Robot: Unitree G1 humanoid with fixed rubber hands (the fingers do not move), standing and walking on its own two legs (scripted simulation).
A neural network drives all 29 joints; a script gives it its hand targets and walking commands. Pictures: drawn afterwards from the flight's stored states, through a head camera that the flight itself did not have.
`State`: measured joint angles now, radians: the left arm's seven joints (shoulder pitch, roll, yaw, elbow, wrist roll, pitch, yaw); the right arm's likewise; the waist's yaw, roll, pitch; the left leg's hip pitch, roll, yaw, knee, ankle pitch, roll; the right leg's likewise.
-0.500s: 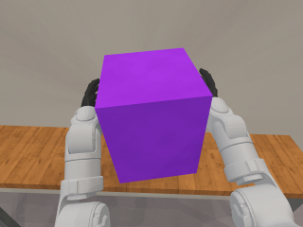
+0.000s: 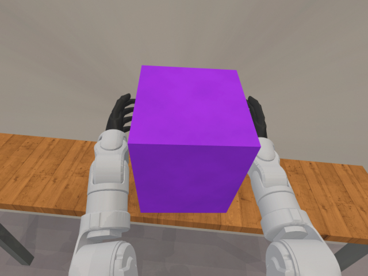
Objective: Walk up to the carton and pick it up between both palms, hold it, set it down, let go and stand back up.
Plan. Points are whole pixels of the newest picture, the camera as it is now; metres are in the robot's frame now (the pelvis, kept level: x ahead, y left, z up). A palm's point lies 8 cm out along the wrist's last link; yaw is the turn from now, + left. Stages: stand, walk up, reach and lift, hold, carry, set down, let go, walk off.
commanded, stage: set down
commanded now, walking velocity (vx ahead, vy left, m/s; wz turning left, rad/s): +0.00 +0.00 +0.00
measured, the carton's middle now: (186, 144) +0.37 +0.00 +0.14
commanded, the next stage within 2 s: none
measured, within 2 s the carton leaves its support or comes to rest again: neither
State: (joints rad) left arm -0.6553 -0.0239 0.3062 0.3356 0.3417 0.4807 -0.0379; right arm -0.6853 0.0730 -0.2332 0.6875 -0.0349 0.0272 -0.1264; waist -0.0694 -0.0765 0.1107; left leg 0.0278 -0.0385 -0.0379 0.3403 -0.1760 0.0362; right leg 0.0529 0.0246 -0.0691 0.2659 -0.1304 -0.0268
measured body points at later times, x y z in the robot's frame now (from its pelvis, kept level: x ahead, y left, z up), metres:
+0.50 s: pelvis +0.02 +0.00 +0.00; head +0.00 +0.03 +0.45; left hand +0.42 +0.13 +0.14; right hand +0.40 -0.16 +0.15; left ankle +0.02 +0.09 -0.75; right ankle +0.03 -0.10 -0.75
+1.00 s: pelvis +0.02 +0.00 +0.00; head +0.02 +0.03 +0.45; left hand +0.44 +0.13 +0.10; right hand +0.41 -0.17 +0.12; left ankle +0.02 +0.09 -0.75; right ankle +0.03 -0.10 -0.75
